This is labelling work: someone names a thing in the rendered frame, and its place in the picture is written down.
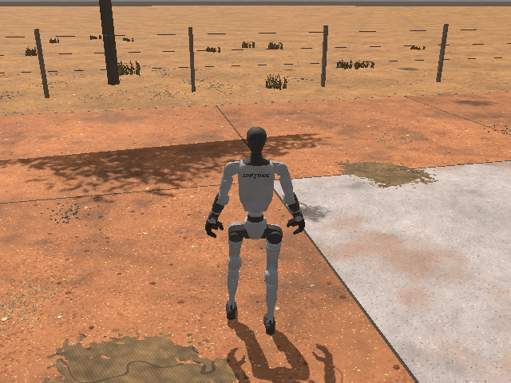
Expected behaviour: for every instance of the right robot foot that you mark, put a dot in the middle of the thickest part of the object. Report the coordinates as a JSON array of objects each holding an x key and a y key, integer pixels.
[{"x": 270, "y": 327}]

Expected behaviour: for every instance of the left robot hand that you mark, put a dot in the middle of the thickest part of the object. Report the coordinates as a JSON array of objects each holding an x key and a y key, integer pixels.
[{"x": 210, "y": 226}]

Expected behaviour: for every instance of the humanoid robot head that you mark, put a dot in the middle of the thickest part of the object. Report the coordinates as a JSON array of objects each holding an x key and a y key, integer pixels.
[{"x": 256, "y": 138}]

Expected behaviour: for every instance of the left robot upper arm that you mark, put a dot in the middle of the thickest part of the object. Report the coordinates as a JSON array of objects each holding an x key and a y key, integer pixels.
[{"x": 230, "y": 170}]

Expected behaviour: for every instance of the right robot hand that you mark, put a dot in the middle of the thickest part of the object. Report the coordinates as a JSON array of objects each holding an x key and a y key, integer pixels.
[{"x": 293, "y": 223}]

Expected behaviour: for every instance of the robot left forearm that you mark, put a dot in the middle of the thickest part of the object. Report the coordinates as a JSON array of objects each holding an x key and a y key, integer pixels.
[{"x": 215, "y": 211}]

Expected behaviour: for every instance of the right robot upper arm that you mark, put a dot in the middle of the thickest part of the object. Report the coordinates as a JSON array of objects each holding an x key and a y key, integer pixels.
[{"x": 285, "y": 181}]

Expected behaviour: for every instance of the robot right forearm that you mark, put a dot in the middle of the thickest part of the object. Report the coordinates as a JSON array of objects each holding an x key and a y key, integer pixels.
[{"x": 295, "y": 210}]

